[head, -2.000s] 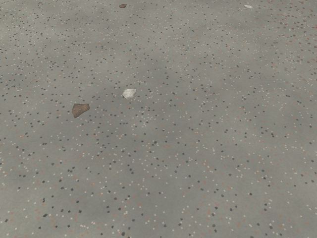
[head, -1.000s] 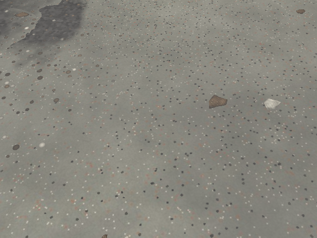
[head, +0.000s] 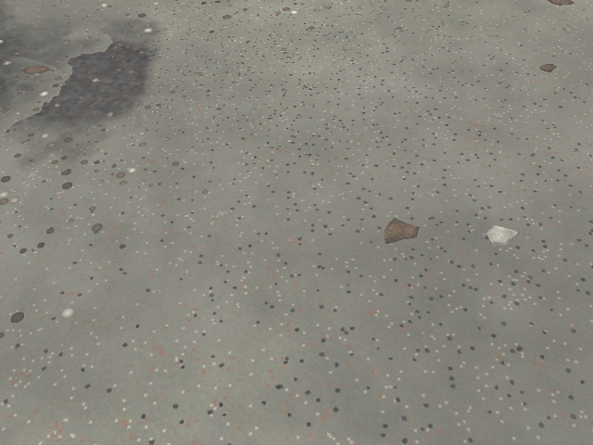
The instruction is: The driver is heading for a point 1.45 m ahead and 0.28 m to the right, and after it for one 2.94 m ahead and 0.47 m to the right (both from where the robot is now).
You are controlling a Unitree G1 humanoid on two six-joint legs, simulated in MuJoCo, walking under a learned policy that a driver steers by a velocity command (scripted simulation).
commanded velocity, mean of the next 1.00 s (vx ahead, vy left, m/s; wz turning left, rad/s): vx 0.45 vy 0.00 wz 0.00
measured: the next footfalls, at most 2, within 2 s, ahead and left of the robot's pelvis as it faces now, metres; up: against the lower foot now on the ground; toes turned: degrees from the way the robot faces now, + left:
left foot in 0.48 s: +0.40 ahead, +0.11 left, +0.00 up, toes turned +1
right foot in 1.00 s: +0.70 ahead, -0.13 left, +0.00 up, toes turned -2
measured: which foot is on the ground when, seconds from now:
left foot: down 0.00-0.00, up 0.02-0.46, down 0.48-1.00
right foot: down 0.00-0.50, up 0.52-0.98, down 1.00-1.00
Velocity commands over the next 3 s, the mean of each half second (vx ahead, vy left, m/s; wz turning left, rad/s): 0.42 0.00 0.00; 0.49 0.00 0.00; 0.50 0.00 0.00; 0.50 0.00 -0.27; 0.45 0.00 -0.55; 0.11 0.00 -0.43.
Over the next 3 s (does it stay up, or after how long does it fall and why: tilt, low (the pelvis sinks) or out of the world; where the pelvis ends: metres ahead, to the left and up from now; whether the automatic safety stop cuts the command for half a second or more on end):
stays up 1.44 -0.12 0.00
